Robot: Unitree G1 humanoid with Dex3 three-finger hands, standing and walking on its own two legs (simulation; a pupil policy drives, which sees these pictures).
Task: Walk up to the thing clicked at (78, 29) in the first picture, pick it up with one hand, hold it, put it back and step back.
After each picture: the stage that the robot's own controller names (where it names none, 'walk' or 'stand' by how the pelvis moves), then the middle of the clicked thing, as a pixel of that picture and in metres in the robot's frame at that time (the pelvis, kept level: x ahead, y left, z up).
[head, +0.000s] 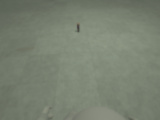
stand; (78, 27) +2.22 +0.39 -0.65
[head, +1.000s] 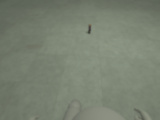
walk; (89, 29) +2.11 +0.18 -0.64
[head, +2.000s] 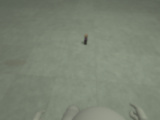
walk; (85, 39) +1.51 +0.15 -0.64
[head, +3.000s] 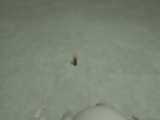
walk; (75, 60) +0.98 +0.23 -0.65
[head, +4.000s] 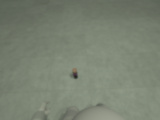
walk; (75, 73) +0.63 +0.21 -0.63
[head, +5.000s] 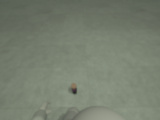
walk; (74, 89) +0.45 +0.20 -0.63
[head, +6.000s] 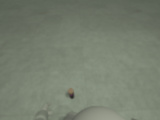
stand; (71, 93) +0.39 +0.22 -0.65
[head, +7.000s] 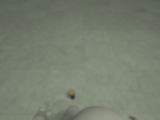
stand; (72, 94) +0.35 +0.19 -0.64
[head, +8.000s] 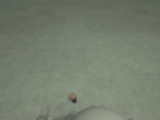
stand; (74, 98) +0.34 +0.18 -0.66
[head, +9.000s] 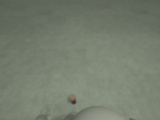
stand; (73, 99) +0.32 +0.19 -0.66
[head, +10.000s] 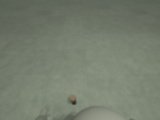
stand; (73, 100) +0.31 +0.18 -0.66
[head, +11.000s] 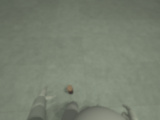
go down; (70, 90) +0.33 +0.19 -0.62
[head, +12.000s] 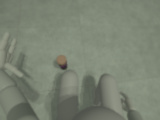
go down; (63, 63) +0.39 +0.23 -0.25
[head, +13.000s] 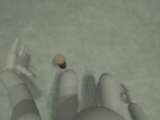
close in; (61, 62) +0.39 +0.23 -0.24
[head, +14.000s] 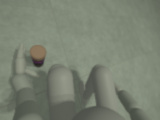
close in; (38, 58) +0.38 +0.27 -0.15
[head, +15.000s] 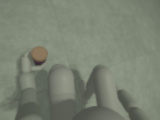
lift; (39, 58) +0.37 +0.27 -0.15
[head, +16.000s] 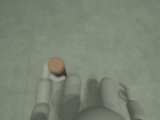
lift; (59, 71) +0.30 +0.21 -0.01
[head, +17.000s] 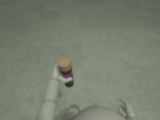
hold; (67, 74) +0.31 +0.16 +0.04
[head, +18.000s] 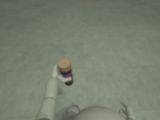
hold; (66, 74) +0.31 +0.16 +0.03
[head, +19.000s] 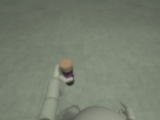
crouch; (68, 74) +0.31 +0.16 +0.03
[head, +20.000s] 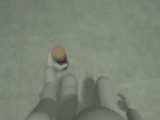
crouch; (62, 60) +0.40 +0.19 -0.06
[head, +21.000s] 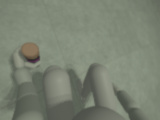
lower; (33, 57) +0.39 +0.27 -0.16
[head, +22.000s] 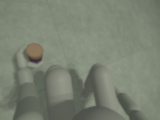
lower; (35, 57) +0.38 +0.27 -0.16
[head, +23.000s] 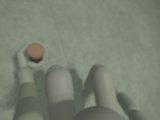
lower; (36, 57) +0.38 +0.27 -0.16
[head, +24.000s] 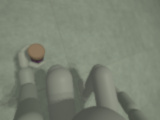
lower; (37, 57) +0.37 +0.27 -0.16
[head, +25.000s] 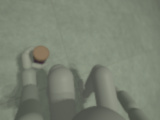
draw back; (40, 58) +0.37 +0.26 -0.16
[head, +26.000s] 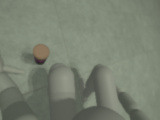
stand; (40, 56) +0.37 +0.26 -0.16
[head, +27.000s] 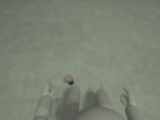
walk; (70, 80) +0.36 +0.19 -0.47
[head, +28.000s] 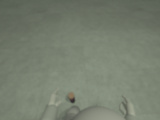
stand; (72, 98) +0.33 +0.18 -0.60
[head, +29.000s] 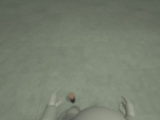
stand; (72, 98) +0.33 +0.18 -0.60
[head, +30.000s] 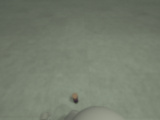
stand; (75, 98) +0.35 +0.17 -0.65
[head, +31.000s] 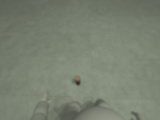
walk; (77, 80) +0.45 +0.14 -0.62
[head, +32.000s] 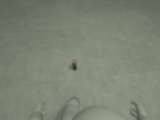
walk; (74, 65) +0.73 +0.23 -0.62
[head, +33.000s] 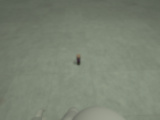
stand; (78, 59) +0.99 +0.21 -0.64
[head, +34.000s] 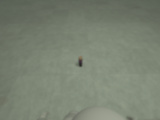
stand; (80, 61) +0.99 +0.18 -0.66
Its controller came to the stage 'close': yes
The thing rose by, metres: 0.67
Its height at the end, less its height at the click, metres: +0.00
